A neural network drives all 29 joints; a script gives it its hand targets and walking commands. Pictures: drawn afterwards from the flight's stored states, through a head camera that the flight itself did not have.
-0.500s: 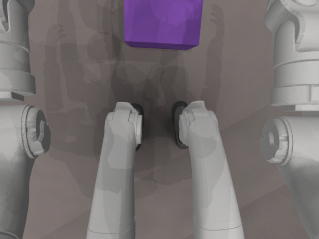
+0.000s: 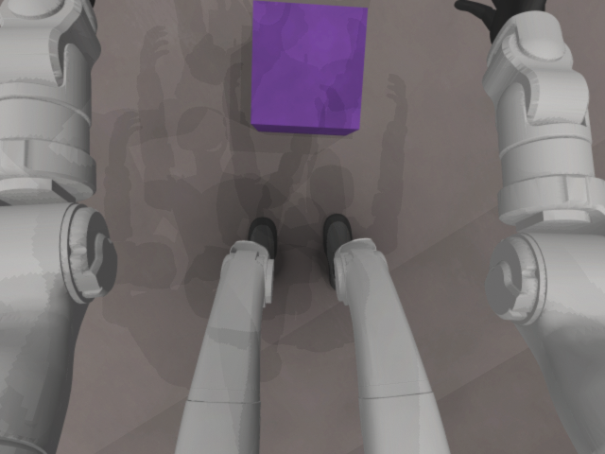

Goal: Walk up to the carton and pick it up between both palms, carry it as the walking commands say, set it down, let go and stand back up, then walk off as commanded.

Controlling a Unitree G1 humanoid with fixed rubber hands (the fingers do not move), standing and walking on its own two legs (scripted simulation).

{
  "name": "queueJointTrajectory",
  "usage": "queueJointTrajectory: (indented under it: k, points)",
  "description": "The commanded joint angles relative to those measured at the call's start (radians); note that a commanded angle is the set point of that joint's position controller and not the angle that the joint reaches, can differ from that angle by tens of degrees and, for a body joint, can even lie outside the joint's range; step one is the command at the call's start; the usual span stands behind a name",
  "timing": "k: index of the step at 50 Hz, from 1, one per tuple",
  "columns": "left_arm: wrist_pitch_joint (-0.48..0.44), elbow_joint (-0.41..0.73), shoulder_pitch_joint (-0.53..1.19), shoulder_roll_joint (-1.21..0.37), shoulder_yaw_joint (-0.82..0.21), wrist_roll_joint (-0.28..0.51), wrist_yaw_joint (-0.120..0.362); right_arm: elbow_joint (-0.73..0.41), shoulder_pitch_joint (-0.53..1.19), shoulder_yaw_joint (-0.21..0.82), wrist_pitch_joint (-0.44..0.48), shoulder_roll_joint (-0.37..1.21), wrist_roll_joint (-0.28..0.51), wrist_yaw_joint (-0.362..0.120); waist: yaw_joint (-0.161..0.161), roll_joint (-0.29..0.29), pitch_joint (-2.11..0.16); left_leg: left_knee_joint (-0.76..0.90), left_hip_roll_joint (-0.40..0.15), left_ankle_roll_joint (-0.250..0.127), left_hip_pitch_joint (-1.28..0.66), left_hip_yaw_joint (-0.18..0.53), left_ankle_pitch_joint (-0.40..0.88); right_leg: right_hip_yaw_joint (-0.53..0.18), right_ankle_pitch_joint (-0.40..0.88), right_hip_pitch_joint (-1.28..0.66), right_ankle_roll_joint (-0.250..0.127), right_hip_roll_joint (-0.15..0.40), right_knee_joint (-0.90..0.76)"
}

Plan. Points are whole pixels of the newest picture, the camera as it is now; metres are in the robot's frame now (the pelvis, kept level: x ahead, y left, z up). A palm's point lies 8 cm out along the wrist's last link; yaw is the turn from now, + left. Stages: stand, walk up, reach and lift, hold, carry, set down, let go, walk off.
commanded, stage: let go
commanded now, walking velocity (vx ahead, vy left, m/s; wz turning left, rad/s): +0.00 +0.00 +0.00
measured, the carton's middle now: (305, 77) +0.57 -0.02 -0.57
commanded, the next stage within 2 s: stand in 1.34 s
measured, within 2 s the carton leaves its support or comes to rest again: neither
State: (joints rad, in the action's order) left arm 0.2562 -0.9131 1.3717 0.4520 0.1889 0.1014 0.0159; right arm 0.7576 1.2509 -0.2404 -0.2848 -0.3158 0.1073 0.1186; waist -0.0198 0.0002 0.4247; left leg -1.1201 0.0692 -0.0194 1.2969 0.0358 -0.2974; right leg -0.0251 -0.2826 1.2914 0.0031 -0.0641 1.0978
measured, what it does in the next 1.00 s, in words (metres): rises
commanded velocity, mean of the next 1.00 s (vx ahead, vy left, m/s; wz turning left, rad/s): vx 0.00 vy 0.00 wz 0.00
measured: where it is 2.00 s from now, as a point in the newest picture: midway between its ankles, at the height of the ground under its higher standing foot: (300, 268)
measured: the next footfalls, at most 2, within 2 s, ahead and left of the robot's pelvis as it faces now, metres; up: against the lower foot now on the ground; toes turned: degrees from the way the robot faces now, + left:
none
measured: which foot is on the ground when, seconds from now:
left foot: down 0.00-1.00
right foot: down 0.00-1.00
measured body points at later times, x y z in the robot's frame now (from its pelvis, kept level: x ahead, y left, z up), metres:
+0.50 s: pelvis +0.06 -0.01 +0.06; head +0.27 +0.00 +0.46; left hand +0.41 +0.22 -0.04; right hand +0.39 -0.23 -0.04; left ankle +0.11 +0.10 -0.63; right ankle +0.11 -0.11 -0.63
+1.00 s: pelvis +0.12 -0.01 +0.11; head +0.15 -0.01 +0.56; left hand +0.28 +0.23 +0.03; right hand +0.28 -0.24 +0.03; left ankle +0.11 +0.10 -0.63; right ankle +0.11 -0.11 -0.63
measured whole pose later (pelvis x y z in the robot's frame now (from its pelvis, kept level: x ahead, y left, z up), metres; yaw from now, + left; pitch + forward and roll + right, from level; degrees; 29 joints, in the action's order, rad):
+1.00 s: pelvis +0.12 -0.01 +0.11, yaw +1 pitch -3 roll +0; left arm 0.07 -0.44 -0.25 0.20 0.07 -0.02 0.06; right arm 0.45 -0.25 -0.03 -0.07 -0.21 0.00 -0.07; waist 0.00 0.00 0.11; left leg -0.48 0.06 -0.02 0.15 0.07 -0.28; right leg -0.04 -0.27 0.15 -0.03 -0.05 0.48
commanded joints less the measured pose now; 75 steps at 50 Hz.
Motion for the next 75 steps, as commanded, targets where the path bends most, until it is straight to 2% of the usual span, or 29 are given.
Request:
queueJointTrajectory:
  k: [1, 3, 6, 8, 9, 11, 13, 15, 18, 20, 22, 23, 24, 25, 27, 29, 30, 34, 37, 40, 42, 43, 50, 55, 66, 67, 72, 73, 75]
  points:
    - [-0.052, 0.129, 0.224, 0.148, 0.041, -0.051, -0.01, -0.122, 0.221, -0.008, 0.054, -0.088, -0.022, -0.006, 0.019, -0.059, -1.783, 0.117, -0.021, 0.02, -0.639, 0.023, 0.29, 0.021, 0.271, -0.551, 0.035, 0.008, -0.072]
    - [-0.04, 0.095, 0.124, 0.107, 0.038, -0.08, -0.017, -0.089, 0.112, -0.022, 0.053, -0.103, -0.065, -0.021, 0.001, -0.074, -1.771, 0.144, -0.029, 0.03, -0.726, 0.027, 0.264, 0.035, 0.208, -0.541, 0.03, 0.001, -0.109]
    - [-0.043, 0.275, -0.018, 0.104, 0.051, -0.114, -0.052, -0.228, -0.016, -0.018, 0.066, -0.16, -0.111, -0.046, -0.011, -0.054, -1.952, 0.143, -0.022, 0.026, -0.873, 0.038, 0.411, 0.03, 0.325, -0.664, 0.021, -0.012, -0.107]
    - [-0.015, 0.4, -0.185, 0.089, 0.022, -0.098, -0.072, -0.352, -0.14, 0.035, 0.043, -0.144, -0.104, -0.062, 0.012, -0.031, -2.097, 0.14, -0.024, 0.018, -1.016, 0.038, 0.436, 0.03, 0.311, -0.762, 0.011, -0.016, -0.103]
    - [0.0, 0.434, -0.245, 0.084, 0.013, -0.087, -0.082, -0.357, -0.194, 0.015, 0.028, -0.16, -0.12, -0.064, -0.01, 0.011, -2.049, 0.16, -0.036, 0.014, -1.008, 0.036, 0.372, 0.029, 0.278, -0.771, 0.013, -0.021, -0.122]
    - [-0.009, 0.622, -0.265, 0.098, 0.021, -0.082, -0.084, -0.504, -0.205, 0.043, 0.031, -0.159, -0.079, -0.064, 0.006, -0.01, -1.969, 0.166, -0.018, 0.011, -0.975, 0.027, 0.445, 0.008, 0.392, -0.842, 0.013, -0.01, -0.126]
    - [-0.007, 0.757, -0.423, 0.071, -0.003, -0.073, -0.088, -0.61, -0.367, 0.033, 0.032, -0.186, -0.09, -0.062, -0.017, -0.014, -2.027, 0.169, -0.012, 0.012, -1.046, 0.023, 0.443, 0.011, 0.418, -0.931, 0.005, -0.005, -0.133]
    - [-0.005, 0.805, -0.426, 0.056, -0.023, -0.048, -0.076, -0.662, -0.39, 0.068, 0.032, -0.143, -0.045, -0.075, -0.021, -0.006, -1.887, 0.193, -0.02, 0.004, -1.021, 0.031, 0.417, 0.005, 0.395, -0.905, 0.005, 0.005, -0.166]
    - [-0.014, 0.81, -0.634, 0.02, -0.025, -0.059, -0.066, -0.672, -0.571, 0.09, 0.049, -0.101, -0.054, -0.098, -0.014, -0.022, -1.751, 0.243, -0.03, 0.0, -0.969, 0.035, 0.387, -0.007, 0.434, -0.988, 0.007, 0.018, -0.203]
    - [-0.025, 0.714, -0.786, -0.028, -0.034, -0.072, -0.054, -0.601, -0.73, 0.108, 0.059, -0.056, -0.045, -0.115, 0.018, -0.012, -1.613, 0.274, -0.031, 0.002, -0.965, 0.034, 0.367, 0.003, 0.399, -0.967, 0.018, 0.02, -0.234]
    - [-0.061, 0.709, -0.877, -0.069, -0.033, -0.091, -0.048, -0.549, -0.84, 0.1, 0.094, -0.054, -0.064, -0.13, 0.003, -0.022, -1.502, 0.302, -0.032, 0.013, -0.957, 0.045, 0.429, -0.001, 0.455, -0.989, 0.015, 0.019, -0.254]
    - [-0.08, 0.632, -0.894, -0.08, -0.038, -0.101, -0.044, -0.49, -0.824, 0.121, 0.116, -0.021, -0.053, -0.134, 0.015, -0.023, -1.299, 0.335, -0.031, 0.011, -0.876, 0.039, 0.362, -0.017, 0.413, -0.939, 0.013, 0.027, -0.29]
    - [-0.098, 0.602, -0.927, -0.1, -0.04, -0.117, -0.035, -0.438, -0.886, 0.095, 0.131, -0.017, -0.084, -0.138, -0.017, -0.015, -1.218, 0.362, -0.034, 0.015, -0.86, 0.037, 0.336, -0.007, 0.407, -0.942, 0.014, 0.025, -0.306]
    - [-0.122, 0.55, -0.988, -0.137, -0.047, -0.124, -0.034, -0.389, -0.961, 0.111, 0.154, 0.01, -0.076, -0.145, -0.001, -0.046, -1.126, 0.387, -0.036, 0.02, -0.872, 0.033, 0.318, -0.017, 0.381, -0.921, 0.011, 0.035, -0.332]
    - [-0.158, 0.492, -0.981, -0.14, -0.039, -0.128, -0.024, -0.354, -0.987, 0.105, 0.189, 0.019, -0.083, -0.148, -0.006, 0.0, -0.983, 0.421, -0.048, 0.014, -0.826, 0.023, 0.21, -0.02, 0.301, -0.888, 0.009, 0.047, -0.377]
    - [-0.177, 0.369, -1.05, -0.158, -0.034, -0.145, -0.017, -0.293, -1.012, 0.117, 0.209, 0.036, -0.105, -0.148, 0.02, -0.026, -0.759, 0.486, -0.062, 0.013, -0.812, 0.024, 0.088, -0.015, 0.163, -0.821, 0.008, 0.066, -0.447]
    - [-0.181, 0.359, -1.135, -0.161, -0.044, -0.144, -0.013, -0.314, -1.095, 0.113, 0.216, 0.028, -0.12, -0.152, 0.009, 0.014, -0.773, 0.512, -0.061, 0.01, -0.871, 0.018, 0.076, -0.006, 0.14, -0.877, 0.014, 0.056, -0.474]
    - [-0.217, 0.433, -1.245, -0.159, -0.063, -0.153, -0.002, -0.314, -1.204, 0.146, 0.242, 0.018, -0.122, -0.16, 0.025, -0.041, -0.665, 0.592, -0.061, 0.025, -0.969, 0.024, 0.147, -0.011, 0.174, -0.97, 0.003, 0.059, -0.561]
    - [-0.237, 0.488, -1.362, -0.162, -0.073, -0.142, 0.011, -0.42, -1.28, 0.149, 0.268, 0.001, -0.119, -0.159, 0.007, 0.02, -0.663, 0.636, -0.057, 0.023, -1.063, 0.026, 0.212, -0.007, 0.253, -1.091, 0.015, 0.057, -0.611]
    - [-0.239, 0.541, -1.415, -0.153, -0.07, -0.144, 0.016, -0.416, -1.327, 0.161, 0.27, 0.008, -0.115, -0.165, 0.015, -0.014, -0.582, 0.673, -0.047, 0.027, -1.085, 0.023, 0.222, -0.016, 0.265, -1.148, 0.012, 0.063, -0.653]
    - [-0.239, 0.545, -1.444, -0.156, -0.077, -0.136, 0.022, -0.455, -1.324, 0.154, 0.274, 0.002, -0.124, -0.165, 0.006, 0.035, -0.524, 0.691, -0.039, 0.022, -1.102, 0.022, 0.236, -0.013, 0.278, -1.158, 0.02, 0.064, -0.666]
    - [-0.238, 0.56, -1.516, -0.154, -0.084, -0.137, 0.022, -0.45, -1.402, 0.171, 0.271, 0.01, -0.114, -0.17, 0.019, 0.01, -0.544, 0.697, -0.04, 0.023, -1.142, 0.024, 0.286, -0.012, 0.317, -1.2, 0.017, 0.061, -0.665]
    - [-0.206, 0.644, -1.517, -0.148, -0.101, -0.103, 0.048, -0.455, -1.423, 0.175, 0.237, 0.002, -0.106, -0.184, 0.012, -0.013, -0.462, 0.72, -0.045, 0.031, -1.187, 0.004, 0.209, -0.015, 0.223, -1.224, 0.003, 0.054, -0.683]
    - [-0.161, 0.616, -1.527, -0.147, -0.117, -0.102, 0.062, -0.463, -1.408, 0.164, 0.185, -0.012, -0.128, -0.181, 0.021, 0.028, -0.355, 0.741, -0.057, 0.024, -1.161, 0.005, 0.139, -0.007, 0.13, -1.21, 0.006, 0.045, -0.695]
    - [-0.155, 0.599, -1.538, -0.133, -0.105, -0.125, 0.03, -0.478, -1.392, 0.163, 0.106, 0.009, -0.119, -0.165, 0.041, -0.004, -0.381, 0.701, -0.054, 0.021, -1.195, 0.011, 0.272, -0.012, 0.233, -1.231, 0.009, 0.038, -0.671]
    - [-0.191, 0.455, -1.558, 0.007, -0.062, -0.126, -0.01, -0.307, -1.384, 0.14, 0.181, -0.097, -0.118, -0.121, 0.049, -0.022, -0.618, 0.627, -0.085, 0.023, -1.129, 0.053, 0.34, -0.058, 0.337, -1.252, 0.003, 0.099, -0.63]
    - [-0.26, 0.397, -1.547, -0.036, -0.085, -0.147, -0.022, -0.202, -1.44, 0.132, 0.279, -0.114, -0.144, -0.113, 0.016, -0.018, -0.527, 0.651, -0.108, -0.008, -1.138, 0.102, 0.268, -0.121, 0.275, -1.114, -0.02, 0.122, -0.659]
    - [-0.27, 0.395, -1.56, -0.031, -0.087, -0.145, -0.018, -0.191, -1.417, 0.134, 0.288, -0.114, -0.145, -0.116, 0.026, 0.031, -0.509, 0.663, -0.118, -0.018, -1.135, 0.119, 0.272, -0.107, 0.254, -1.096, -0.023, 0.114, -0.659]
    - [-0.278, 0.356, -1.552, -0.024, -0.086, -0.143, -0.02, -0.154, -1.419, 0.135, 0.298, -0.122, -0.149, -0.116, 0.02, -0.004, -0.468, 0.679, -0.124, -0.017, -1.109, 0.121, 0.271, -0.127, 0.242, -1.073, -0.022, 0.118, -0.681]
